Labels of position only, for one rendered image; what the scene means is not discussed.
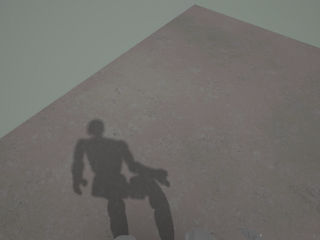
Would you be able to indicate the robot right thigh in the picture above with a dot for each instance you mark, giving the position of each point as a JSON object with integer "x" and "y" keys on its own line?
{"x": 198, "y": 234}

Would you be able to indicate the right robot hand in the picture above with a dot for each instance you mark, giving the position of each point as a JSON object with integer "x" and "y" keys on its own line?
{"x": 251, "y": 234}

